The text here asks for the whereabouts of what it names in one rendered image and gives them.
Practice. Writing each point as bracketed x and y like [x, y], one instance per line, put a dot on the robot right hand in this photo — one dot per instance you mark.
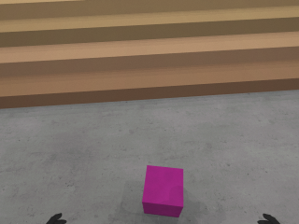
[270, 220]

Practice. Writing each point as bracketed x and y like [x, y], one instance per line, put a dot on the carton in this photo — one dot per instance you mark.
[163, 193]

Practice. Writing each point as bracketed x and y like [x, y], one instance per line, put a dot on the robot left hand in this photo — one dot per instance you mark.
[55, 219]

